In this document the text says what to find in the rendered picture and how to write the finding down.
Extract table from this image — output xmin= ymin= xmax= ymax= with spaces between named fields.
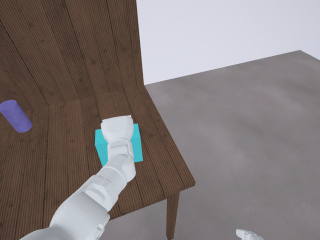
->
xmin=0 ymin=0 xmax=196 ymax=240

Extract left robot forearm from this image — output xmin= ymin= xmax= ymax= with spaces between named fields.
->
xmin=49 ymin=137 xmax=136 ymax=227

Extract sponge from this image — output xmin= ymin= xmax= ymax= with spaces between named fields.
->
xmin=95 ymin=123 xmax=143 ymax=167

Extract left robot upper arm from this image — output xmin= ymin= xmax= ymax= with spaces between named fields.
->
xmin=19 ymin=191 xmax=110 ymax=240

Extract robot left hand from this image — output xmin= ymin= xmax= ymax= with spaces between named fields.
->
xmin=100 ymin=115 xmax=134 ymax=143

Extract robot right hand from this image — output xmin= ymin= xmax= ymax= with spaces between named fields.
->
xmin=236 ymin=229 xmax=264 ymax=240

